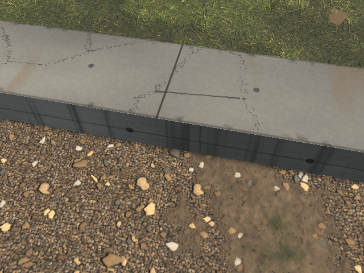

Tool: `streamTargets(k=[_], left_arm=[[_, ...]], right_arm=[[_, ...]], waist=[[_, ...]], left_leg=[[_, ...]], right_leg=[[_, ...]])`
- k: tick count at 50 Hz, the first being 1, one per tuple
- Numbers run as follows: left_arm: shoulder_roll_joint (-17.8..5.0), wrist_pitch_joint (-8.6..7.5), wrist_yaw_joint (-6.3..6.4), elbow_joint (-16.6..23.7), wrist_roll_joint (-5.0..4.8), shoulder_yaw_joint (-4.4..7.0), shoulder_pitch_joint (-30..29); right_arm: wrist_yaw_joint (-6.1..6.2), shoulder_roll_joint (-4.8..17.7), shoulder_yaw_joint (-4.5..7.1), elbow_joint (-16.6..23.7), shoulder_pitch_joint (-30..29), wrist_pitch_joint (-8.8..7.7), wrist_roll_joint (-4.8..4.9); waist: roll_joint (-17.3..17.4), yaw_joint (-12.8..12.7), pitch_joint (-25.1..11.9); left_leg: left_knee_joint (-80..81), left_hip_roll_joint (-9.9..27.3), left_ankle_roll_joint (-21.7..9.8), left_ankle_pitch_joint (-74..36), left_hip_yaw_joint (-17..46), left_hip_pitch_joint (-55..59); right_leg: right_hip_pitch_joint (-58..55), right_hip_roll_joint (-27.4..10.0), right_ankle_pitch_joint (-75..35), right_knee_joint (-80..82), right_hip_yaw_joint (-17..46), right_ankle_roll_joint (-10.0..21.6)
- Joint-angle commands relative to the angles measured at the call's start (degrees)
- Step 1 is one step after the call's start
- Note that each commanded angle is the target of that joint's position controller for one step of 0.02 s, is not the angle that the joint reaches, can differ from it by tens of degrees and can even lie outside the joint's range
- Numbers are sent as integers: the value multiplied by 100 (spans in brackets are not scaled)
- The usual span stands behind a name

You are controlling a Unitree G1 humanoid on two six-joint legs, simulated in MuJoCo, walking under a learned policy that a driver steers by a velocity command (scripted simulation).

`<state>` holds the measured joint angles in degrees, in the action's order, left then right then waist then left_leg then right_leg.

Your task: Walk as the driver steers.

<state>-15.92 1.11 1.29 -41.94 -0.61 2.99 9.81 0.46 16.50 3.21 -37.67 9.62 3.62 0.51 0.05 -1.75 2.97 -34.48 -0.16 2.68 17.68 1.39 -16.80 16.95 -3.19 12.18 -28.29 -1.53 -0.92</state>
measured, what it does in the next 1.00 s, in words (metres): walks ahead, turning right: left foot, then right foot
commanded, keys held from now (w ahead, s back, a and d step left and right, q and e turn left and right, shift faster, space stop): no key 0.08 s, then e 0.26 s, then w+e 0.50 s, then w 0.08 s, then no key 0.08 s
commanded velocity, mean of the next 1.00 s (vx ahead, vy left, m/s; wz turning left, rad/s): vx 0.21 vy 0.00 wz -0.33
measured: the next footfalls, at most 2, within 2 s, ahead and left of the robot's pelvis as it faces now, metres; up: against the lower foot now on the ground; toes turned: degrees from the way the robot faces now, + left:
left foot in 0.02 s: +0.03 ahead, +0.12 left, +0.00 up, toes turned -1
right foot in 0.40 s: +0.00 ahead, -0.10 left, +0.00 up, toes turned -8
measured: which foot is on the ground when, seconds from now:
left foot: up 0.00-0.00, down 0.02-0.40, up 0.42-0.86, down 0.88-1.00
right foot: down 0.00-0.02, up 0.04-0.38, down 0.40-0.88, up 0.90-1.00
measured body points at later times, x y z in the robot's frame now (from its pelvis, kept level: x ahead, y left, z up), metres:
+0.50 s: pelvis +0.00 -0.01 +0.00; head +0.01 -0.04 +0.45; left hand +0.11 +0.26 -0.11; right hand +0.13 -0.31 -0.11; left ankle +0.00 +0.13 -0.69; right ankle -0.04 -0.09 -0.74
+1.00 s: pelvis +0.20 -0.02 +0.00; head +0.23 -0.02 +0.45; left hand +0.37 +0.22 -0.12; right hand +0.23 -0.32 -0.10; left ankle +0.28 +0.08 -0.74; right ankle +0.04 -0.09 -0.66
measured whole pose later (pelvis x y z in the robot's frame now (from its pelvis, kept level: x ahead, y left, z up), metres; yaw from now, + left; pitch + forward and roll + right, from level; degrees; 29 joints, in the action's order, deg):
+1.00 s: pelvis +0.20 -0.02 +0.00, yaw -25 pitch +2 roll +1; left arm -17.8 -1.7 0.7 -43.3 0.6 3.5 19.8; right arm -1.0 15.6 3.6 -44.7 8.9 -5.9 -1.7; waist -2.5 -1.2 1.1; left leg -25.7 -1.8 -0.2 10.4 0.2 -17.1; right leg 19.8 2.0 25.2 -62.1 7.2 1.2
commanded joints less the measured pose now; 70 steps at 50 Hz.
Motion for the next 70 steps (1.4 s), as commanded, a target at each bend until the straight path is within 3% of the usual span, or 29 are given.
streamTargets(k=[1, 2, 3, 4, 8, 17, 19, 20, 21, 22, 23, 26, 32, 38, 43, 44, 45, 46, 48, 49, 54, 57, 61, 62, 63, 64, 65, 67, 70], left_arm=[[-696, -103, -35, 124, -13, 132, 189], [-307, -175, -116, 205, 278, -2, 368], [-443, -177, -48, 347, 211, 37, -150], [-715, -145, -6, 308, 120, 113, -313], [-581, -5, 12, -104, 78, 131, 206], [-589, 78, -108, 68, -80, 154, 167], [-558, 92, -154, -41, -62, 165, 495], [-671, 88, -150, -144, -39, 221, 780], [-1115, 52, -80, -263, -65, 350, 1317], [-1656, -114, -163, -231, 25, 456, 1635], [-1316, -291, -167, -81, 174, 340, 1360], [-997, -445, -37, 27, -29, 240, 853], [-987, -452, 73, 24, -20, 250, 1277], [-1121, -362, 63, -9, -104, 330, 1534], [-923, -301, 43, 138, -50, 283, 1211], [-608, -310, 23, 204, 36, 174, 1207], [-141, -362, 40, 406, 15, 35, 1576], [-329, -424, 54, 419, -168, 40, 1876], [-909, -441, 43, 335, -151, 182, 1118], [-803, -382, -127, 210, 392, 184, 876], [-295, -207, -296, 109, 302, 45, 1053], [-231, -176, -242, 117, 240, -54, 580], [-440, -257, -107, 53, 275, -11, 547], [-696, -307, -40, 58, 335, 49, 645], [-1064, -342, 23, 155, 384, 78, 815], [-1456, -197, 32, 66, 172, 224, 857], [-1076, -140, 33, 79, 81, 163, 815], [-556, -131, 63, 164, 120, -3, 194], [-515, -194, 118, 80, 176, -5, 114]], right_arm=[[-9, 682, 179, 238, 434, -79, -86], [72, 1161, 251, 339, 387, -45, -139], [19, 858, 160, 315, 215, -128, -271], [-13, 666, 100, 329, -17, -234, -310], [13, 399, 7, 43, -369, -452, -222], [228, 840, 272, -129, -410, -147, -39], [229, 882, 321, -169, -466, -124, 54], [206, 727, 301, -202, -450, -147, 86], [154, 278, 195, -96, -590, -197, -51], [141, 288, 178, 365, -1391, -335, -33], [96, 520, 251, 335, -1452, -484, 63], [9, 743, 362, -15, -1038, -695, -15], [-76, 405, 279, -82, -1221, -879, -29], [-200, 428, 193, 122, -1727, -1010, 76], [-170, 941, 386, -185, -441, -1149, 90], [-132, 1158, 458, -330, 375, -1173, 7], [-117, 1669, 560, -476, 1208, -1125, -138], [-213, 1464, 505, -651, 1299, -1113, -92], [-184, 725, 289, -501, 488, -1042, -65], [-92, 430, 140, -583, 420, -881, -431], [-153, 604, 54, -942, 321, -902, -176], [-164, 635, 56, -1104, 501, -754, -149], [-85, 791, 118, -1151, 528, -555, -21], [-77, 608, 67, -1103, 609, -552, -17], [-69, 195, -32, -962, 765, -549, -40], [14, 318, 22, -1003, 1213, -425, -3], [43, 688, 118, -1135, 1182, -312, -126], [-11, 578, 165, -1211, 1055, -199, -163], [-106, 431, 169, -1208, 975, -95, -177]], waist=[[-514, 157, -858], [1086, -119, -1023], [1390, 209, -843], [1060, 218, -545], [927, 29, -466], [746, 195, -547], [696, 41, -645], [409, -55, -558], [-884, -110, -544], [-1763, -478, -143], [-1039, -382, 66], [-512, -36, 203], [-594, -146, 19], [-758, -366, 219], [-1037, 355, -341], [-712, 703, -1066], [885, 687, -1970], [1861, 536, -1888], [722, 482, -485], [-55, 360, -265], [982, -86, -501], [1140, 126, -569], [570, -51, -495], [117, -73, -613], [-882, -42, -857], [-1616, -4, -1145], [-1005, -20, -864], [-688, 246, -338], [-731, 311, -366]], left_leg=[[1477, 288, -463, -1441, 355, 1450], [1335, 1520, -949, -2982, 1654, 1917], [1629, 1921, -1680, -2292, 1987, 834], [1775, 1654, -1691, -1758, 1827, 593], [1518, 1190, -1290, -2580, 899, 550], [1030, 1724, -1593, -3347, 832, 1149], [1016, 1535, -1293, -1328, 552, 719], [613, 1226, -985, 87, 273, 106], [-1047, 577, -466, 1173, -528, -1142], [-2043, -420, -272, 2121, -343, -2757], [-2677, -3, -339, 1769, 347, -3079], [-2279, 340, -346, 148, 389, -2992], [-726, 93, 82, -1369, 188, -2203], [437, -32, 174, -1500, 177, -1436], [1040, -82, -276, -1181, 49, 437], [965, 498, -607, -979, 559, 1735], [1286, 1771, -1355, 334, 2828, 3621], [2090, 2294, -1751, 1557, 4575, 3666], [2015, 1895, -1500, 31, 2830, 2241], [1951, 1760, -1322, -1840, 2035, 1430], [1671, 1083, -1309, -5404, 564, 639], [1569, 914, -1206, -4943, 604, 628], [955, 803, -855, -2970, 1087, 230], [534, 555, -658, -1980, 1050, -77], [-492, 39, -450, 99, 607, -481], [-1516, -527, -446, 1988, -50, -791], [-2305, -289, -454, 1958, 93, -1038], [-2643, -49, -356, 1312, 161, -1030], [-2748, -27, -174, 844, -7, -852]], right_leg=[[64, -725, -722, 89, 682, 543], [801, -92, 1095, -896, 32, -11], [754, 23, 2020, -1185, 219, -195], [655, -59, 1901, -1587, 351, -257], [309, -106, 1286, -1709, 443, -429], [376, 124, 1238, -1185, -77, -173], [-317, 304, 568, -327, -313, 145], [-863, 304, 542, 142, -35, 422], [-1629, -737, 992, 800, 1639, 962], [-1709, -1802, 2082, 1800, 4256, 1990], [-1703, -1891, 2511, 2033, 4325, 2043], [-1729, -1242, 1961, 1984, 3058, 1398], [-1501, -649, 268, 1961, 1981, 1230], [-978, -670, 300, 1652, 2155, 1240], [-902, -510, -1024, 523, 2324, 891], [-454, -155, -994, -787, 1971, 688], [1252, 671, 586, -2794, 1242, 250], [2292, 704, 2172, -3901, 1265, 179], [2466, 197, 1371, -4305, 1158, 164], [1911, 251, 1067, -3734, 952, 259], [634, 403, 801, -2200, 305, 117], [135, 489, 145, -1157, 47, 89], [-975, 462, -869, 226, 181, 270], [-1485, -120, -1090, 523, 696, 373], [-1937, -1486, -2288, 797, 1838, 561], [-1835, -2145, -2507, 924, 2580, 1309], [-1650, -1948, -1931, 1061, 2459, 1450], [-1083, -1415, -1758, 1250, 1558, 1230], [-972, -1183, -2750, 1156, 735, 1234]])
